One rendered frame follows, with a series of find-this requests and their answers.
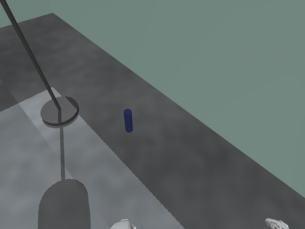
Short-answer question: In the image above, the can can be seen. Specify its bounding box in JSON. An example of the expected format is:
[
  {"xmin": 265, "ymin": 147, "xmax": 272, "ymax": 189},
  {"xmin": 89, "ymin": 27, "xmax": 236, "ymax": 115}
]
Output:
[{"xmin": 123, "ymin": 109, "xmax": 133, "ymax": 133}]

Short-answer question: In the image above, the floor lamp can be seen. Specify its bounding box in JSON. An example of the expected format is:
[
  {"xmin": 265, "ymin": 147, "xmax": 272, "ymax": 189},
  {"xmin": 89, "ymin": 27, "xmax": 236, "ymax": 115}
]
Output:
[{"xmin": 0, "ymin": 0, "xmax": 79, "ymax": 126}]

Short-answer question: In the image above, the right robot hand can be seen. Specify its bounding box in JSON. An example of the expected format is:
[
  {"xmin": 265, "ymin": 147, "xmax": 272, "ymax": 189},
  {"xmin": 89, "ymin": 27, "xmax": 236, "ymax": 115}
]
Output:
[{"xmin": 265, "ymin": 219, "xmax": 289, "ymax": 229}]

